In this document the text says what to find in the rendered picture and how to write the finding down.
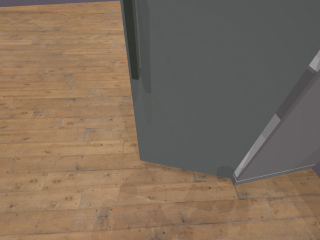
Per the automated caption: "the fridge door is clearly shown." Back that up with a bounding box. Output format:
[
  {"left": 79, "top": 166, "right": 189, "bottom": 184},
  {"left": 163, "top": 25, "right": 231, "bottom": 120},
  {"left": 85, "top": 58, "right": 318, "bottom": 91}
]
[{"left": 120, "top": 0, "right": 320, "bottom": 179}]

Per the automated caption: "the handle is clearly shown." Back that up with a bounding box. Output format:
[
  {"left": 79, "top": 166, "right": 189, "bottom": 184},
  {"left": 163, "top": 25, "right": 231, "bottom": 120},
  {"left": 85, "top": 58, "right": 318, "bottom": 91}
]
[{"left": 123, "top": 0, "right": 141, "bottom": 80}]

